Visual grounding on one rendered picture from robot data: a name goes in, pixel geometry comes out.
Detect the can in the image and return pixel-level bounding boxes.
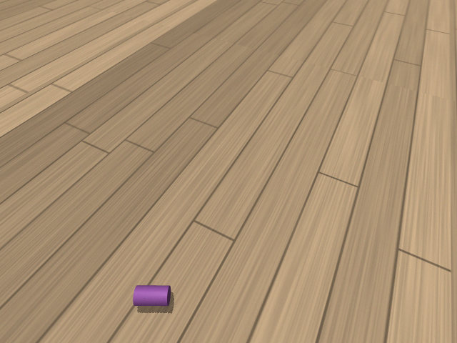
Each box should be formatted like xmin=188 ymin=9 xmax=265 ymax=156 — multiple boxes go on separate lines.
xmin=133 ymin=285 xmax=171 ymax=306

